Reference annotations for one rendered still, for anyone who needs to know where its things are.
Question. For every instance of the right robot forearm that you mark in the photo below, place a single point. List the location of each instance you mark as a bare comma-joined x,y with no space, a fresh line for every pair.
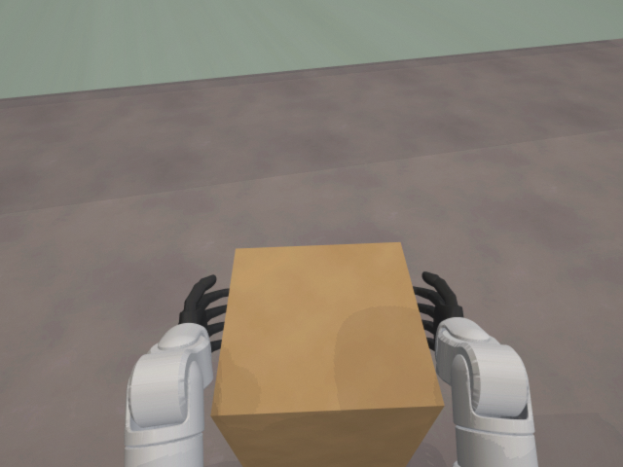
490,394

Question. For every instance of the robot left hand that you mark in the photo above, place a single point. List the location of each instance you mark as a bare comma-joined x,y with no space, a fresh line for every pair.
195,308

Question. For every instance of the left robot forearm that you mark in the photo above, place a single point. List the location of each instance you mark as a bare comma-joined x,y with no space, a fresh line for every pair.
164,416

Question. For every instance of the robot right hand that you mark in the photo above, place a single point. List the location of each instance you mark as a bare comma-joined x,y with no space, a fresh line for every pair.
445,300

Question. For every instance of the carton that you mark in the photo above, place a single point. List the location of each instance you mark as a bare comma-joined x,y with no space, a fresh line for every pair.
324,361

